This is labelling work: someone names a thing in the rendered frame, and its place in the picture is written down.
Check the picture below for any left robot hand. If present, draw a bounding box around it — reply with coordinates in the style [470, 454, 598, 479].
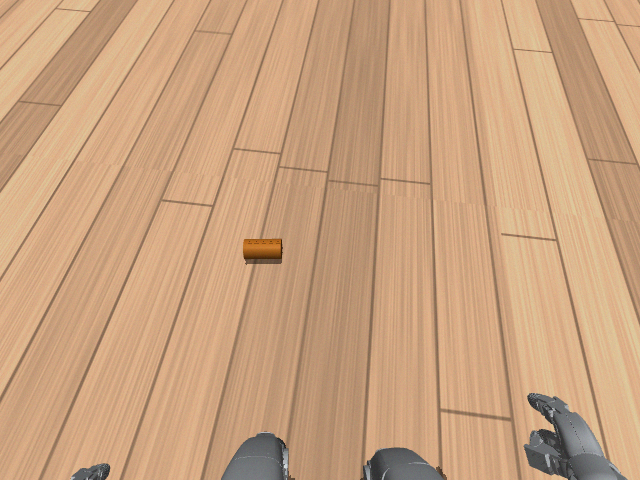
[71, 463, 110, 480]

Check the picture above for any right robot arm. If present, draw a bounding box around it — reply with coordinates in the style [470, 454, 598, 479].
[566, 453, 628, 480]

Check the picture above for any can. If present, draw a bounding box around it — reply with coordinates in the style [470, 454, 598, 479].
[243, 239, 282, 259]

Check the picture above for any right robot hand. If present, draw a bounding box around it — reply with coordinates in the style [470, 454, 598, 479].
[524, 393, 605, 479]

